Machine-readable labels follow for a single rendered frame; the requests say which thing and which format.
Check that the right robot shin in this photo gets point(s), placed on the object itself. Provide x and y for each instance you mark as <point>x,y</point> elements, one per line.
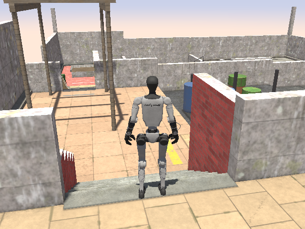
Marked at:
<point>162,173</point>

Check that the robot left hand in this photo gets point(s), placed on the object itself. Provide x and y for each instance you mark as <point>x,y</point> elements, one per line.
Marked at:
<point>127,137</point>

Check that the robot right hand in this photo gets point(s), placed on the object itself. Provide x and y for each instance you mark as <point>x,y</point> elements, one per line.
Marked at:
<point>176,137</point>

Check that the robot right upper arm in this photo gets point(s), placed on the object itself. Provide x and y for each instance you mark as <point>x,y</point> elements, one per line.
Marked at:
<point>169,109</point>

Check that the left robot forearm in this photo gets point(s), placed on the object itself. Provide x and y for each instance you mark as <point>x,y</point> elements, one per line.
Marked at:
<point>130,127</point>

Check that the right robot forearm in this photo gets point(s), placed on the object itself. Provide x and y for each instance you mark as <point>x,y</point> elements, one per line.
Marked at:
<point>174,127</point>

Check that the robot torso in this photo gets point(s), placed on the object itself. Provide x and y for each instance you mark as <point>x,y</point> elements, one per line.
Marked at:
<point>152,115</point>

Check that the robot left upper arm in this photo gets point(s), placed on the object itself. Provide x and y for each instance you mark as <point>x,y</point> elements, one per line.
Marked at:
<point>135,108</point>

